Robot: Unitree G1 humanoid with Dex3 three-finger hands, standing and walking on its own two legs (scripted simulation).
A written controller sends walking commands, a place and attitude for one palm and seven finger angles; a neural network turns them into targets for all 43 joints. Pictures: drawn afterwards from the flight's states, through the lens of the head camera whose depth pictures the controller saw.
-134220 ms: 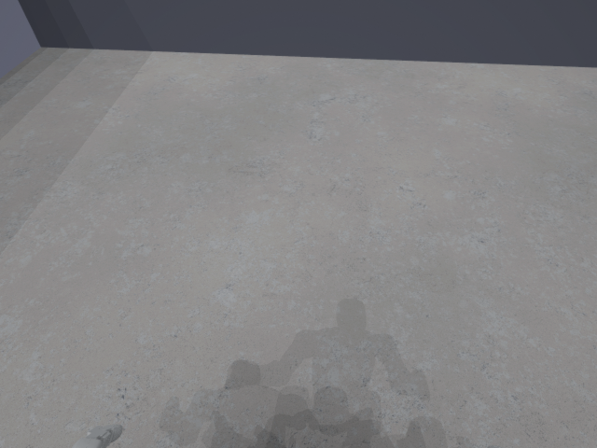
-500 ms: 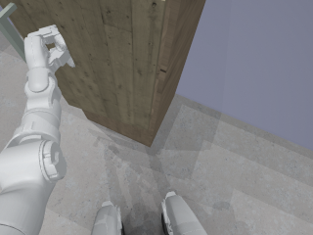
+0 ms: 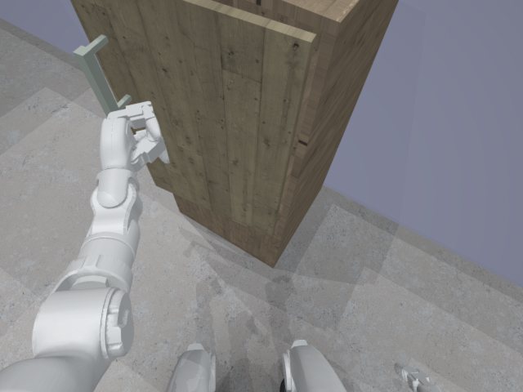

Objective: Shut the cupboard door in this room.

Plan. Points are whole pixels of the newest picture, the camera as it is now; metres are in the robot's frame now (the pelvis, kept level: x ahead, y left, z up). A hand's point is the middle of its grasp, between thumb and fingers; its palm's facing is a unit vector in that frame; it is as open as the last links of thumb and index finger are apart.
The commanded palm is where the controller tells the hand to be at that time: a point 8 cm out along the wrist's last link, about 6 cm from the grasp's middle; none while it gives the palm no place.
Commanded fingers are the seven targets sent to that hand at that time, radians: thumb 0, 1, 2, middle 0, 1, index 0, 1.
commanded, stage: draw the hand back to the body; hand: left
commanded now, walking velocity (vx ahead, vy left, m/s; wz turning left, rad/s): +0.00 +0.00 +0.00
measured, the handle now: (107, 80) +0.63 +0.24 +0.06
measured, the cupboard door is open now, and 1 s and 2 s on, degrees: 6 6 6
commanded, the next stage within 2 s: step back with the hand held close in 1.60 s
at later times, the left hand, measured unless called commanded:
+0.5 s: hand (86, 171) +0.37 +0.19 +0.15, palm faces +0.04 -1.00 -0.02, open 3.1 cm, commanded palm +0.33 +0.23 +0.15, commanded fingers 0.00 0.90 0.90 -1.16 -1.35 -1.16 -1.35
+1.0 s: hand out of the picture +0.27 +0.25 +0.22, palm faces +0.37 -0.88 -0.31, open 4.4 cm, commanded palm +0.22 +0.29 +0.24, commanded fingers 0.00 0.90 0.90 -0.47 -0.60 -0.47 -0.60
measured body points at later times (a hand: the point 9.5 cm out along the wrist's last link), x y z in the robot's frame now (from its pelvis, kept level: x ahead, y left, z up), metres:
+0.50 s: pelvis +0.01 +0.01 +0.06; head +0.04 +0.01 +0.51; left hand +0.37 +0.24 +0.15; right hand +0.12 -0.25 -0.04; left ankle +0.02 +0.14 -0.64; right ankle +0.01 -0.13 -0.64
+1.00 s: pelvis +0.04 +0.01 +0.10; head +0.02 -0.01 +0.55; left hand +0.25 +0.30 +0.24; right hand +0.25 -0.19 +0.02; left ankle +0.02 +0.14 -0.64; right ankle +0.01 -0.13 -0.64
